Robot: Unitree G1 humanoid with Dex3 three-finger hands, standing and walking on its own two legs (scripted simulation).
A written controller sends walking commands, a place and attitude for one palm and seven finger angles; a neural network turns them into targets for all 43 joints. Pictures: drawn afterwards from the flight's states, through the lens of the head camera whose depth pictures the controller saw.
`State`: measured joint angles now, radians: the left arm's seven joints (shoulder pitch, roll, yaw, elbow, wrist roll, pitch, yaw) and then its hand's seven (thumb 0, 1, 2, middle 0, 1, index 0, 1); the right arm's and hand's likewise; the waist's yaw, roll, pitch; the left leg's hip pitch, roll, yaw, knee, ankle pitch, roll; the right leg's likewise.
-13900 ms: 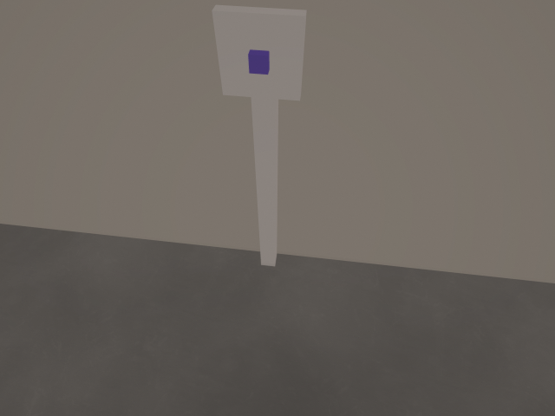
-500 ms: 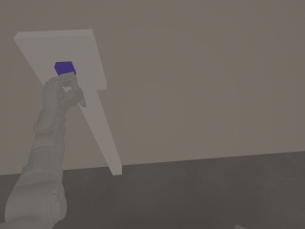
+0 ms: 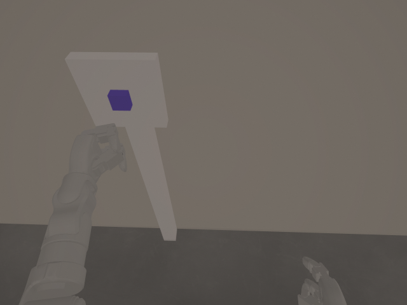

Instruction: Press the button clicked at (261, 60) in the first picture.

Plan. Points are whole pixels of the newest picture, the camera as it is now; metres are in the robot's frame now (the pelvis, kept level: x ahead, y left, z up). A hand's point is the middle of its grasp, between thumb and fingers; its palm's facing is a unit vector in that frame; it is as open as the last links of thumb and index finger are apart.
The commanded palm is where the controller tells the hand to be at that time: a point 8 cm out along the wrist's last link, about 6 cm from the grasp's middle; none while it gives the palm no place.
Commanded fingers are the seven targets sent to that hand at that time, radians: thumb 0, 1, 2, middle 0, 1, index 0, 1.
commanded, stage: draw the hand back to the body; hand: left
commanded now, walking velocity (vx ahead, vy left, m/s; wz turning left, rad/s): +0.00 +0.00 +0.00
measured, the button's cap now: (120, 99) +0.50 +0.21 +0.15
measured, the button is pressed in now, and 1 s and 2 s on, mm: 0 0 0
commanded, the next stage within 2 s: step back with the hand held close in 1.52 s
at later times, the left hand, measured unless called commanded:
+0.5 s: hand (92, 177) +0.29 +0.21 +0.14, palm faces +0.06 -1.00 -0.02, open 3.1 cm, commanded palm +0.25 +0.26 +0.14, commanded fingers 0.00 0.90 0.90 -1.30 -1.50 -1.30 -1.50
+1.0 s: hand (48, 211) +0.21 +0.23 +0.17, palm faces +0.35 -0.88 -0.32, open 3.1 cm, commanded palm +0.16 +0.28 +0.17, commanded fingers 0.00 0.90 0.90 -1.30 -1.50 -1.30 -1.50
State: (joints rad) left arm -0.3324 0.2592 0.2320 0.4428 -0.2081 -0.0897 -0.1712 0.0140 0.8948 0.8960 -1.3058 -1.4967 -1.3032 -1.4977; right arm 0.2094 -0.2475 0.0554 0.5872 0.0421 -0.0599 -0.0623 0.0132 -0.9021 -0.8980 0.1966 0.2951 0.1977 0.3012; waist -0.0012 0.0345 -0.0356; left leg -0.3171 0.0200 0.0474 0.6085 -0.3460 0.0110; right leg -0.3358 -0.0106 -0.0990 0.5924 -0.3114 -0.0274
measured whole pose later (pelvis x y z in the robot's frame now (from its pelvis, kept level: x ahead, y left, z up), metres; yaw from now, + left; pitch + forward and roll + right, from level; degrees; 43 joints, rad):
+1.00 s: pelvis +0.00 +0.01 +0.02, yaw +0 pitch -5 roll +0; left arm 0.35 0.29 0.21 -0.33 -0.06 -0.08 0.10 0.01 0.89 0.90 -1.31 -1.50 -1.31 -1.50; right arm 0.19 -0.22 0.05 0.64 -0.01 -0.08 -0.06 0.02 -0.90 -0.90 0.20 0.30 0.20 0.30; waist 0.05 0.08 0.03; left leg -0.04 0.00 0.06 0.38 -0.24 0.02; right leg -0.06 -0.01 -0.09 0.36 -0.20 -0.01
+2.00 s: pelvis -0.03 +0.03 +0.01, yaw +0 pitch +1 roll -1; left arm 0.65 0.40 0.34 -0.59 -0.05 -0.16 0.11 0.01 0.88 0.89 -1.31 -1.50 -1.31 -1.50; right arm 0.19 -0.24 -0.01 0.55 0.00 0.01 -0.07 0.02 -0.90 -0.90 0.20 0.30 0.20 0.30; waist -0.01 0.03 0.03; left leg -0.26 -0.01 0.07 0.49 -0.24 0.05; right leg -0.27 -0.03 -0.08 0.44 -0.18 0.01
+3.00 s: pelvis -0.19 +0.04 -0.01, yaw -2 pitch -1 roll -3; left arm 0.69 0.46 0.41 -0.65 -0.08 -0.27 0.12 0.01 0.88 0.89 -1.31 -1.50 -1.31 -1.50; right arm 0.25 -0.22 0.01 0.63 0.00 -0.06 -0.08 0.02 -0.90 -0.90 0.20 0.30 0.20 0.30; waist -0.01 0.02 -0.09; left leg -0.48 0.01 -0.02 0.67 -0.20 -0.01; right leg -0.07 0.06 -0.03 0.54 -0.44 -0.01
